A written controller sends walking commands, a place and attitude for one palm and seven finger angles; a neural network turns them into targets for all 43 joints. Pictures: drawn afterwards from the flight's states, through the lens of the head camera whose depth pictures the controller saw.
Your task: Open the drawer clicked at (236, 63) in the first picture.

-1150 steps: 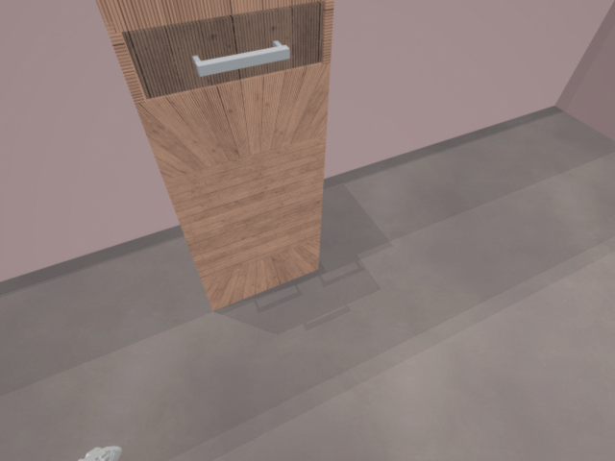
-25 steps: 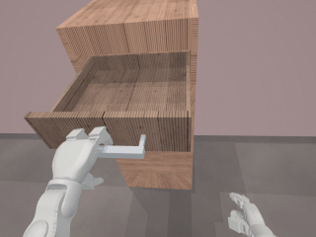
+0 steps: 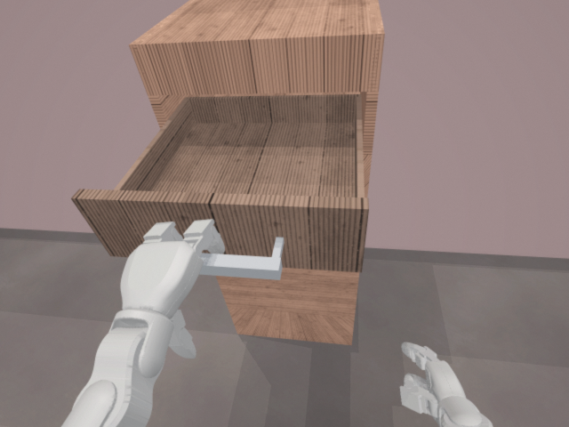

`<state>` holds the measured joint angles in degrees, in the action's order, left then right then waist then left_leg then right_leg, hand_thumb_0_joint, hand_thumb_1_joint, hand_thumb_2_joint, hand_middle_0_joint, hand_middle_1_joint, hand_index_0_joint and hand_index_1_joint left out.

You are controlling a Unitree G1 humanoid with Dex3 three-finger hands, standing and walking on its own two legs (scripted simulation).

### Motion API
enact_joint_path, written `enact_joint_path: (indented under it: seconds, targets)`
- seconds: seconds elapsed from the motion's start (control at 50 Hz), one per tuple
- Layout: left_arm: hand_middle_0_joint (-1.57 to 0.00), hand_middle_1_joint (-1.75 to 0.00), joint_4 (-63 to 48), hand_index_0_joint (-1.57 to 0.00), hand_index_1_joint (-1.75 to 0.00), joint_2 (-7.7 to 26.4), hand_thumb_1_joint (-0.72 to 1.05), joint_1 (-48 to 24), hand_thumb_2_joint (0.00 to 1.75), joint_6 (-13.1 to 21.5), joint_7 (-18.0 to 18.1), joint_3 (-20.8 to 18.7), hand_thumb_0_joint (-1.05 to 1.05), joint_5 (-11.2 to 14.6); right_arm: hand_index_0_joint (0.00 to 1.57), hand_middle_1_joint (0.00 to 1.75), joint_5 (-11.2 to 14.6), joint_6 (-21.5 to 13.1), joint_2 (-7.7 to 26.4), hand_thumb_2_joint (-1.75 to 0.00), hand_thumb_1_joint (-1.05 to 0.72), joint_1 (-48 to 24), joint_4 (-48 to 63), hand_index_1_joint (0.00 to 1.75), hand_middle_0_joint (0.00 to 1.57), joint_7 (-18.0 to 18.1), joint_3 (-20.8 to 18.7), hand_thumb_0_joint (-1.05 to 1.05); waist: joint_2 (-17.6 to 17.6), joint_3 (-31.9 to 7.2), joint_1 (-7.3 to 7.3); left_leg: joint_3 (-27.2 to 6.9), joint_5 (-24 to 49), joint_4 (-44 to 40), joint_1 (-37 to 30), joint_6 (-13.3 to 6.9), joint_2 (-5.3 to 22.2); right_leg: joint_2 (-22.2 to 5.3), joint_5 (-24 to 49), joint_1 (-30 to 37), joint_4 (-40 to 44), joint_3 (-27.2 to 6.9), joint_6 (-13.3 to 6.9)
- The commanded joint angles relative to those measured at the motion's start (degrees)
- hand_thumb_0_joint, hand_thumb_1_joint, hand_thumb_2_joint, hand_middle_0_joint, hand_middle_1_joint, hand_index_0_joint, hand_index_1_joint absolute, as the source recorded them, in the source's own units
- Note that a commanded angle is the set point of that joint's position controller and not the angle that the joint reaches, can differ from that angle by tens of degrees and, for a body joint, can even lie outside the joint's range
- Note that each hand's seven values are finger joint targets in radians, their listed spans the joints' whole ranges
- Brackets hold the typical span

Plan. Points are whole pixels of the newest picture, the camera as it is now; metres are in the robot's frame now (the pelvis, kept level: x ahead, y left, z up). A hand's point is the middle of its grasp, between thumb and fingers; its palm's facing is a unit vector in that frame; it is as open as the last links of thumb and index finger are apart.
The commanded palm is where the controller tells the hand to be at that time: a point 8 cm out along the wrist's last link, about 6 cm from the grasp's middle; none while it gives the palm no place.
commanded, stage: lift the hand off the handle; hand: left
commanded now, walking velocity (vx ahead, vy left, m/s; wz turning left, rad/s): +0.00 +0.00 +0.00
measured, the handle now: (213, 252) +0.28 +0.15 +0.14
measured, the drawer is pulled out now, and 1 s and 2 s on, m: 0.30 0.29 0.29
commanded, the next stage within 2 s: draw the hand back to the body in 1.28 s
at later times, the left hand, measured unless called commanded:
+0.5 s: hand (190, 268) +0.25 +0.16 +0.15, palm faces +0.13 -0.10 -0.99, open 13.5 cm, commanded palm +0.21 +0.17 +0.24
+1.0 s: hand (186, 193) +0.27 +0.15 +0.26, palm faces +0.36 -0.14 -0.92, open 13.8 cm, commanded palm +0.20 +0.16 +0.31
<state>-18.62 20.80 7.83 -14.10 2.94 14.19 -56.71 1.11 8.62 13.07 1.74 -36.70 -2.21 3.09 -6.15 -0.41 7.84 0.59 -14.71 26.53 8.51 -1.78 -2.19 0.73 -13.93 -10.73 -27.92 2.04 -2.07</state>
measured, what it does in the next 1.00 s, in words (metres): stands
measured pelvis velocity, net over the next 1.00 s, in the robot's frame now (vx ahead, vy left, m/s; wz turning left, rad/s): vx -0.02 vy -0.02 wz -0.02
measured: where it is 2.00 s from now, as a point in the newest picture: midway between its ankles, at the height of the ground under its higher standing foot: outside the picture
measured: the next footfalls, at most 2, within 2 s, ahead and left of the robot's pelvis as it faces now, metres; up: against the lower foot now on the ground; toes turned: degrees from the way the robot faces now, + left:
none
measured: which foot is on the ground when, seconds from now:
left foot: down 0.00-1.00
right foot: down 0.00-1.00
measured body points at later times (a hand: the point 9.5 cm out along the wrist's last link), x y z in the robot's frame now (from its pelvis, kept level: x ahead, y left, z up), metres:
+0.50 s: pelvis -0.01 -0.01 +0.00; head -0.04 -0.08 +0.45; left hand +0.24 +0.17 +0.20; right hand +0.23 -0.19 -0.09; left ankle +0.00 +0.10 -0.74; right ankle +0.02 -0.10 -0.74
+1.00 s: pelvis -0.02 -0.02 +0.00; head -0.06 -0.08 +0.44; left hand +0.24 +0.15 +0.30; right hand +0.23 -0.20 -0.08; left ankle +0.00 +0.10 -0.74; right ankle +0.02 -0.10 -0.74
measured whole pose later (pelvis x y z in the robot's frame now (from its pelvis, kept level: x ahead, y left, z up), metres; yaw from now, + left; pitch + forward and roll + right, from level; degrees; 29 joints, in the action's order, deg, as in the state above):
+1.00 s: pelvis -0.02 -0.02 +0.00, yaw -1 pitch -5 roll +1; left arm -21.6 29.8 -12.4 -15.3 -6.7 5.1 -44.9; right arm 3.2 7.5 15.2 0.2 -35.9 -3.4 3.2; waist -8.5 -0.4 5.7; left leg 1.3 -11.7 24.2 7.2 -0.4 -1.2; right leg 1.8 -11.3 -10.4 -26.9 1.4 -3.2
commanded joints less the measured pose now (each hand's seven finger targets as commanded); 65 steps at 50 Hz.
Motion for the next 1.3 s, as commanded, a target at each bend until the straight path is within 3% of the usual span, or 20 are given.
enact_joint_path:
  seconds: [0.0, 0.08, 0.34, 0.48, 0.52, 0.58, 0.62, 0.68, 0.72, 0.78, 0.82, 0.88, 0.92, 0.98, 1.0, 1.08, 1.1, 1.18, 1.22, 1.28]
  targets:
    - [-0.3, -1.2, -13.15, -0.3, -1.2, 4.7, -0.5, -18.03, 0.3, 1.82, 1.11, -1.41, 0.0, -1.41, 0.2, 0.3, -0.01, -3.67, 3.5, -0.9, -0.9, -13.03, 10.4, 0.3, 0.2, 0.1, -0.79, 0.0, 3.28, -11.19, -1.56, -1.21, 9.57, -4.81, 1.08, 0.05, 1.18, 0.61, 4.69, 5.01, 3.07, -2.01, -0.4]
    - [-0.3, -1.2, -16.12, -0.3, -1.2, 9.46, -0.5, -20.63, 0.3, 2.69, 1.06, -6.02, 0.0, 1.2, 0.2, 0.3, 0.46, -3.97, 3.83, -0.9, -0.9, -13.79, 10.37, 0.3, 0.2, 0.54, -1.22, 0.0, 1.4, -10.2, -1.96, -2.0, 8.78, -5.37, 1.15, 0.09, 1.72, 1.01, 5.84, 6.55, 3.25, -2.52, -0.26]
    - [-0.3, -1.2, -13.24, -0.3, -1.2, 12.06, -0.5, -30.81, 0.3, 3.49, -0.03, -8.5, 0.0, 3.99, 0.2, 0.3, 0.51, -6.37, 3.42, -0.9, -0.9, -14.15, 8.28, 0.3, 0.2, 0.46, -0.87, 0.0, 3.0, -9.45, -1.61, -1.26, 8.21, -7.28, -0.91, 0.33, 0.61, -0.07, 2.8, 6.8, 7.87, -3.68, 0.17]
    - [-0.3, -1.2, -14.67, -0.3, -1.2, 21.46, -0.5, -34.34, 0.3, 4.75, -0.31, -18.02, 0.0, 7.25, 0.2, 0.3, 1.05, -7.95, 4.18, -0.9, -0.9, -15.1, 8.1, 0.3, 0.2, 0.79, -1.35, 0.0, 2.32, -12.36, -0.92, -1.12, 8.89, -6.25, -1.54, 0.63, 0.46, -0.99, 3.35, 9.56, 9.05, -7.02, 0.06]
    - [-0.3, -1.2, -12.01, -0.3, -1.2, 16.25, -0.5, -34.49, 0.3, 4.38, -1.12, -13.47, 0.0, 7.62, 0.2, 0.3, 0.89, -7.93, 3.46, -0.9, -0.9, -14.39, 7.51, 0.3, 0.2, 0.32, -1.07, 0.0, 3.51, -10.36, -1.67, -0.87, 10.0, -6.31, -1.22, 0.7, 0.21, -1.26, 3.96, 8.05, 9.36, -6.12, 0.21]
    - [-0.3, -1.2, -12.52, -0.3, -1.2, 21.94, -0.5, -36.28, 0.3, 3.25, -1.79, -18.41, 0.0, 8.79, 0.2, 0.3, 1.56, -7.68, 4.8, -0.9, -0.9, -15.69, 7.94, 0.3, 0.2, 0.49, -1.23, 0.0, 1.42, -9.96, -1.29, -0.99, 7.41, -6.6, -0.49, 1.0, 0.49, -1.48, 1.35, 7.82, 9.61, -7.06, 0.15]
    - [-0.3, -1.2, -11.1, -0.3, -1.2, 18.94, -0.5, -35.91, 0.3, 3.0, -2.4, -15.77, 0.0, 8.53, 0.2, 0.3, 1.17, -7.69, 3.91, -0.9, -0.9, -15.04, 7.89, 0.3, 0.2, 0.16, -1.26, 0.0, 4.5, -10.92, -1.17, -0.57, 8.66, -6.36, -0.51, 0.76, 0.2, -1.71, 1.72, 8.4, 9.35, -6.68, 0.41]
    - [-0.3, -1.2, -15.47, -0.3, -1.2, 24.25, -0.5, -37.71, 0.3, 2.74, -3.3, -20.31, 0.0, 9.67, 0.2, 0.3, 1.7, -7.67, 4.86, -0.9, -0.9, -16.65, 9.08, 0.3, 0.2, 0.07, -1.35, 0.0, 2.65, -12.25, -0.56, -0.86, 7.92, -6.06, -0.49, 0.99, 0.49, -2.01, 1.38, 9.03, 8.95, -7.88, 0.23]
    - [-0.3, -1.2, -10.6, -0.3, -1.2, 19.72, -0.5, -36.54, 0.3, 1.66, -4.12, -16.39, 0.0, 9.15, 0.2, 0.3, 1.4, -7.24, 4.27, -0.9, -0.9, -15.67, 8.1, 0.3, 0.2, -0.22, -1.28, 0.0, 4.65, -9.87, -1.29, -0.32, 8.61, -5.97, 0.23, 0.85, 0.21, -2.02, 1.42, 7.52, 9.18, -7.15, 0.48]
    - [-0.3, -1.2, -12.28, -0.3, -1.2, 23.45, -0.5, -36.78, 0.3, 0.12, -5.46, -20.08, 0.0, 10.25, 0.2, 0.3, 2.18, -6.52, 5.28, -0.9, -0.9, -16.89, 9.28, 0.3, 0.2, -0.3, -1.46, 0.0, 3.23, -9.97, -0.52, -0.19, 7.2, -6.15, 0.63, 0.99, 0.85, -1.92, 0.72, 7.45, 8.49, -7.21, 0.4]
    - [-0.3, -1.2, -8.52, -0.3, -1.2, 16.86, -0.5, -34.79, 0.3, -0.57, -6.9, -14.81, 0.0, 10.63, 0.2, 0.3, 2.12, -5.72, 4.37, -0.9, -0.9, -15.77, 9.38, 0.3, 0.2, -0.8, -0.92, 0.0, 6.66, -7.26, -1.44, 0.3, 6.39, -6.45, 1.6, 0.76, 0.73, -2.0, -0.84, 5.72, 8.84, -5.37, 1.09]
    - [-0.3, -1.2, -10.86, -0.3, -1.2, 21.81, -0.5, -35.69, 0.3, -0.92, -7.6, -19.23, 0.0, 11.38, 0.2, 0.3, 2.61, -4.94, 5.41, -0.9, -0.9, -16.56, 10.78, 0.3, 0.2, -0.78, -0.99, 0.0, 5.02, -7.48, -0.79, 0.34, 3.75, -6.22, 2.69, 0.93, 1.33, -2.14, -2.82, 5.53, 8.07, -5.99, 0.86]
    - [-0.3, -1.2, -9.75, -0.3, -1.2, 18.32, -0.5, -35.82, 0.3, -1.12, -7.84, -16.58, 0.0, 10.88, 0.2, 0.3, 2.2, -4.35, 4.68, -0.9, -0.9, -15.55, 10.86, 0.3, 0.2, -1.29, -0.84, 0.0, 6.14, -8.1, -1.29, 0.76, 5.03, -5.69, 2.63, 0.62, 0.94, -2.04, -2.23, 5.41, 7.71, -5.32, 1.03]
    - [-0.3, -1.2, -16.68, -0.3, -1.2, 24.09, -0.5, -38.17, 0.3, -0.74, -7.59, -21.29, 0.0, 11.71, 0.2, 0.3, 2.61, -3.99, 5.37, -0.9, -0.9, -16.82, 12.18, 0.3, 0.2, -1.69, -1.17, 0.0, 3.52, -12.48, -0.15, 0.43, 6.53, -4.92, 2.09, 0.68, 1.31, -1.96, 1.35, 7.93, 5.57, -5.93, 0.66]
    - [-0.3, -1.2, -17.52, -0.3, -1.2, 20.6, -0.5, -39.48, 0.3, -0.88, -7.7, -18.07, 0.0, 10.72, 0.2, 0.3, 2.11, -4.14, 4.44, -0.9, -0.9, -17.39, 12.84, 0.3, 0.2, -2.14, -0.75, 0.0, 3.95, -14.12, 0.27, 0.51, 8.73, -4.53, 2.17, 0.64, 0.7, -2.03, 3.13, 8.96, 4.63, -5.53, 0.37]
    - [-0.3, -1.2, -14.36, -0.3, -1.2, 25.16, -0.5, -41.77, 0.3, -1.02, -7.25, -22.55, 0.0, 12.83, 0.2, 0.3, 2.69, -3.35, 5.62, -0.9, -0.9, -15.95, 11.71, 0.3, 0.2, -2.16, -0.88, 0.0, 3.69, -9.43, -0.63, 0.23, 6.5, -5.0, 2.53, 0.76, 1.44, -1.52, 1.46, 5.29, 5.74, -5.27, 0.52]
    - [-0.3, -1.2, -15.18, -0.3, -1.2, 21.89, -0.5, -43.87, 0.3, -0.84, -7.19, -19.71, 0.0, 12.29, 0.2, 0.3, 2.35, -3.59, 4.57, -0.9, -0.9, -16.51, 12.51, 0.3, 0.2, -2.48, -0.6, 0.0, 4.72, -11.1, -0.23, 0.4, 7.31, -4.45, 2.32, 0.64, 0.9, -1.72, 1.16, 5.96, 5.54, -5.25, 0.45]
    - [-0.3, -1.2, -12.24, -0.3, -1.2, 23.5, -0.5, -44.25, 0.3, -0.79, -7.05, -21.34, 0.0, 14.08, 0.2, 0.3, 3.15, -3.26, 5.35, -0.9, -0.9, -15.58, 11.92, 0.3, 0.2, -2.59, -0.98, 0.0, 4.58, -10.35, -0.99, 0.25, 6.53, -4.21, 1.7, 0.71, 1.4, -1.7, 1.4, 4.57, 5.71, -5.19, 0.65]
    - [-0.3, -1.2, -9.05, -0.3, -1.2, 17.52, -0.5, -41.38, 0.3, -1.07, -7.43, -17.08, 0.0, 14.16, 0.2, 0.3, 2.99, -2.97, 4.68, -0.9, -0.9, -14.43, 11.82, 0.3, 0.2, -3.04, -0.74, 0.0, 6.96, -8.35, -1.6, 0.32, 6.34, -4.74, 2.08, 0.57, 1.38, -1.41, 0.66, 2.98, 5.92, -3.68, 0.89]
    - [-0.3, -1.2, -14.19, -0.3, -1.2, 21.52, -0.5, -40.27, 0.3, -1.03, -7.36, -20.17, 0.0, 15.35, 0.2, 0.3, 3.39, -2.63, 5.56, -0.9, -0.9, -15.48, 12.87, 0.3, 0.2, -3.19, -1.04, 0.0, 5.2, -11.3, -0.77, 0.54, 6.55, -3.68, 2.52, 0.66, 1.55, -2.12, 2.94, 5.72, 4.66, -4.84, 0.81]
